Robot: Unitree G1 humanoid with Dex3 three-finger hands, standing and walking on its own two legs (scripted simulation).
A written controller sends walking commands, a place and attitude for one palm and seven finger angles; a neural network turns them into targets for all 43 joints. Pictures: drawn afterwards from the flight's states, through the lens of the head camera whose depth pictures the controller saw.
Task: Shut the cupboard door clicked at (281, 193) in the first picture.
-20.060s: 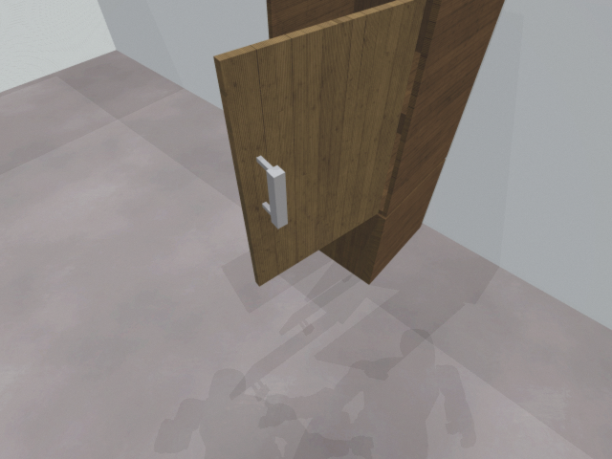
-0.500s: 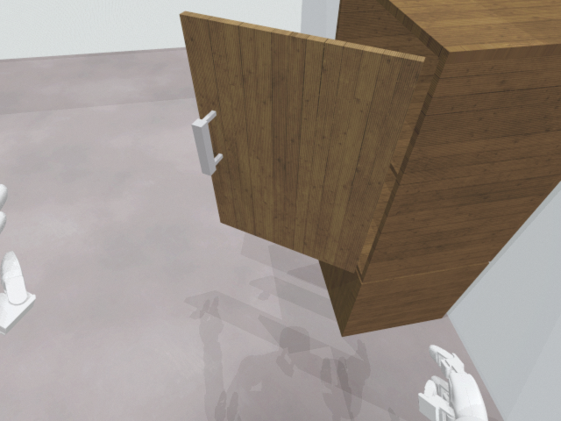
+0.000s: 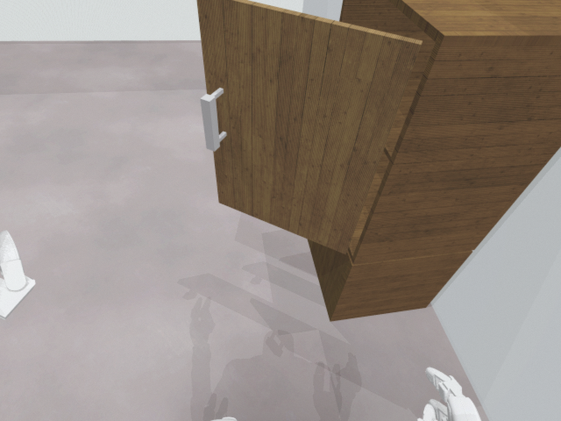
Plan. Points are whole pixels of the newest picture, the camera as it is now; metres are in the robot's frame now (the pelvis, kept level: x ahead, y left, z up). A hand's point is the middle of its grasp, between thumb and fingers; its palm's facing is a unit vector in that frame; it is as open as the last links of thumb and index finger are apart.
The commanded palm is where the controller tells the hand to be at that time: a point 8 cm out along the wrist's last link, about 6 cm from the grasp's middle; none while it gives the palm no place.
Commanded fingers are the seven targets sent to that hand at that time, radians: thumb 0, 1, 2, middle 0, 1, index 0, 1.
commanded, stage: step back with the hand held close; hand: left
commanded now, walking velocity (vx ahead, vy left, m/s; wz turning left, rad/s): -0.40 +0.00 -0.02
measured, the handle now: (216, 119) +0.75 +0.18 +0.01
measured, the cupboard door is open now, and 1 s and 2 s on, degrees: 55 55 55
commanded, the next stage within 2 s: stop stepping back and stand still in 0.56 s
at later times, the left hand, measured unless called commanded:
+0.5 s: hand out of the picture +0.12 +0.29 +0.19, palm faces +0.47 -0.77 -0.43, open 7.5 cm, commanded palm +0.05 +0.32 +0.19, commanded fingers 0.00 0.90 0.90 -0.20 -0.30 -0.20 -0.30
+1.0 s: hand out of the picture +0.03 +0.33 +0.19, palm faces +0.45 -0.83 -0.34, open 7.5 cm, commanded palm -0.04 +0.35 +0.19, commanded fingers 0.00 0.90 0.90 -0.20 -0.30 -0.20 -0.30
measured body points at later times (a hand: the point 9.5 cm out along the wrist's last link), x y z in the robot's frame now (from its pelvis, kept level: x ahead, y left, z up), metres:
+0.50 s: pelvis -0.07 +0.01 +0.00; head -0.08 +0.04 +0.45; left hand +0.08 +0.32 +0.21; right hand +0.12 -0.23 -0.05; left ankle +0.08 +0.09 -0.72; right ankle -0.02 -0.14 -0.71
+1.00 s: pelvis -0.19 +0.06 +0.02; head -0.21 +0.10 +0.47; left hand +0.00 +0.37 +0.21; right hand -0.05 -0.17 -0.05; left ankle -0.07 +0.12 -0.72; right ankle -0.22 -0.06 -0.69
